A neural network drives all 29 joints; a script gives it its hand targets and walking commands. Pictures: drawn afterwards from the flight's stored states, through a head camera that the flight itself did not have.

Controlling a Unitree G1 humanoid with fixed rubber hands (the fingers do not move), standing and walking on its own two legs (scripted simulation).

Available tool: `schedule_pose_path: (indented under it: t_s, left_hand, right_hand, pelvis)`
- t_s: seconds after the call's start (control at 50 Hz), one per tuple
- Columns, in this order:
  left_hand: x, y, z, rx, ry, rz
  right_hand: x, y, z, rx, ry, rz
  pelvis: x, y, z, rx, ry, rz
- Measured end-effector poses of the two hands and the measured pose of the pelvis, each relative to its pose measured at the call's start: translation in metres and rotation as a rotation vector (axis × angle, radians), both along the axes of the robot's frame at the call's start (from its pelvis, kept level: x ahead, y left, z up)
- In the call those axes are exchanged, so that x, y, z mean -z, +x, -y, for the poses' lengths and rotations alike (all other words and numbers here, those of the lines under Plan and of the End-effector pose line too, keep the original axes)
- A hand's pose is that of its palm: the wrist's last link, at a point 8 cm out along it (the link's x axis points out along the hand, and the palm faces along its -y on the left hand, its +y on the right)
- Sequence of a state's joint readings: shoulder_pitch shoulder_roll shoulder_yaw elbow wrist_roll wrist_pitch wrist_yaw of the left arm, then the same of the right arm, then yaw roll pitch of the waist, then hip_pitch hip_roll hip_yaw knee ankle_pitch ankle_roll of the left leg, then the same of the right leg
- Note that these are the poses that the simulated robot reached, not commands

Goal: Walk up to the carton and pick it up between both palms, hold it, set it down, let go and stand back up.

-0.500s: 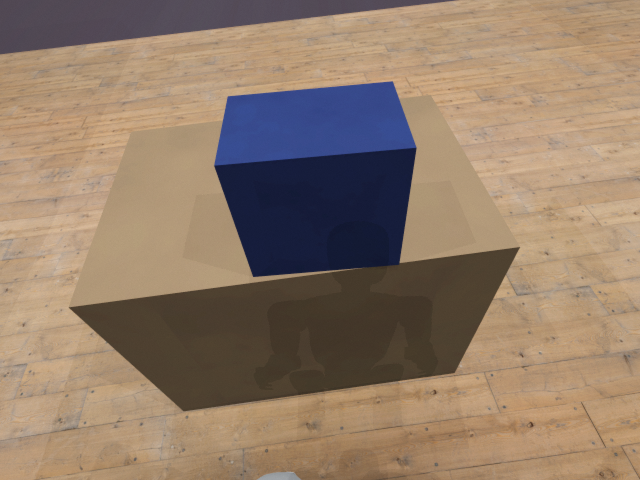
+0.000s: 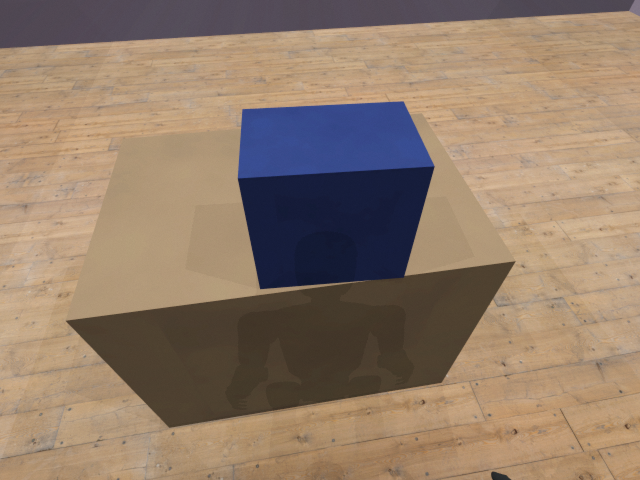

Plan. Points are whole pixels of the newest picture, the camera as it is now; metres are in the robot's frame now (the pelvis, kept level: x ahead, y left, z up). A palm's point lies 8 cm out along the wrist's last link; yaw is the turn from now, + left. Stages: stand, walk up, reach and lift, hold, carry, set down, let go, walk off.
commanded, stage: walk up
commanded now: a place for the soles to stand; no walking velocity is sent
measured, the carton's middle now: (328, 199) +0.58 +0.02 +0.00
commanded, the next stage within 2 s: none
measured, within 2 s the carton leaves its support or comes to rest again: neither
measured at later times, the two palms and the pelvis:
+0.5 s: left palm out of the picture +0.07 +0.23 -0.11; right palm out of the picture -0.02 -0.28 -0.12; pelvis +0.01 -0.03 +0.01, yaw -3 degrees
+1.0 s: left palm out of the picture +0.07 +0.13 -0.11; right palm (565, 440) +0.22 -0.32 -0.13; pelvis +0.15 -0.08 +0.01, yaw +5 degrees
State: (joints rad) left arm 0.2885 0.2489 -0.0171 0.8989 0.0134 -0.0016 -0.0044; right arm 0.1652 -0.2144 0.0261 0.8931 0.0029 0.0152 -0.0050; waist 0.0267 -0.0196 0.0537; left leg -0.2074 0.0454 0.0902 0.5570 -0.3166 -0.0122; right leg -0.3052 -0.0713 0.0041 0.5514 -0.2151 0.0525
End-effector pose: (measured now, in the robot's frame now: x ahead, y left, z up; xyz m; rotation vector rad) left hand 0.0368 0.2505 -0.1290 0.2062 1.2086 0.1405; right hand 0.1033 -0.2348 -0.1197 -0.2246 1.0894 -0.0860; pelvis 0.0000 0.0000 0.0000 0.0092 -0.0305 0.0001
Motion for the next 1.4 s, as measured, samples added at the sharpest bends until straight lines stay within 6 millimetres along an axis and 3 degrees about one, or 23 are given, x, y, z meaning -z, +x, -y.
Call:
schedule_pose_path:
  t_s: [0.2, 0.42, 0.56, 0.64, 0.7, 0.88, 0.98, 1.08, 1.16, 1.28, 1.4]
  left_hand:
    - [-0.003, -0.003, 0.005, 0.043, 0.023, -0.042]
    - [-0.009, 0.017, 0.007, 0.111, 0.038, -0.039]
    - [-0.026, 0.059, 0.032, 0.165, 0.044, 0.014]
    - [-0.015, 0.083, 0.055, 0.143, 0.068, 0.063]
    - [-0.013, 0.079, 0.073, 0.06, 0.066, 0.063]
    - [-0.024, 0.031, 0.106, -0.108, 0.021, -0.112]
    - [-0.018, 0.03, 0.117, -0.159, -0.015, -0.197]
    - [0.004, 0.05, 0.11, -0.171, -0.05, -0.232]
    - [0.019, 0.083, 0.095, -0.153, -0.043, -0.214]
    - [0.013, 0.142, 0.085, -0.132, -0.005, -0.079]
    - [0.003, 0.169, 0.078, -0.14, 0.026, -0.003]
  right_hand:
    - [0.009, -0.04, 0.024, 0.06, -0.016, -0.083]
    - [0.01, -0.091, 0.034, 0.123, -0.018, -0.16]
    - [0.003, -0.146, 0.06, 0.186, -0.022, -0.321]
    - [0.019, -0.152, 0.087, 0.175, -0.012, -0.412]
    - [0.024, -0.125, 0.101, 0.123, -0.007, -0.426]
    - [0.006, 0.031, 0.112, -0.032, -0.006, -0.21]
    - [0.008, 0.103, 0.096, -0.078, -0.005, -0.154]
    - [0.021, 0.168, 0.063, -0.122, -0.002, -0.099]
    - [0.025, 0.194, 0.047, -0.094, 0.008, -0.064]
    - [0.028, 0.207, 0.046, -0.079, 0.013, -0.076]
    - [0.026, 0.216, 0.061, -0.083, 0.006, -0.075]
  pelvis:
    - [0.0, -0.005, 0.007, 0.036, 0.014, -0.002]
    - [-0.003, -0.001, 0.012, 0.071, 0.015, -0.01]
    - [-0.011, 0.025, 0.041, 0.051, -0.013, -0.014]
    - [0.006, 0.047, 0.069, 0.041, 0.001, 0.0]
    - [0.007, 0.062, 0.08, -0.003, -0.005, 0.012]
    - [-0.014, 0.119, 0.09, -0.06, 0.007, 0.016]
    - [-0.011, 0.149, 0.084, -0.088, -0.002, 0.017]
    - [0.006, 0.178, 0.07, -0.11, -0.018, 0.024]
    - [0.014, 0.186, 0.065, -0.125, -0.003, 0.028]
    - [0.013, 0.191, 0.066, -0.124, 0.003, 0.013]
    - [0.011, 0.198, 0.069, -0.13, -0.008, 0.012]
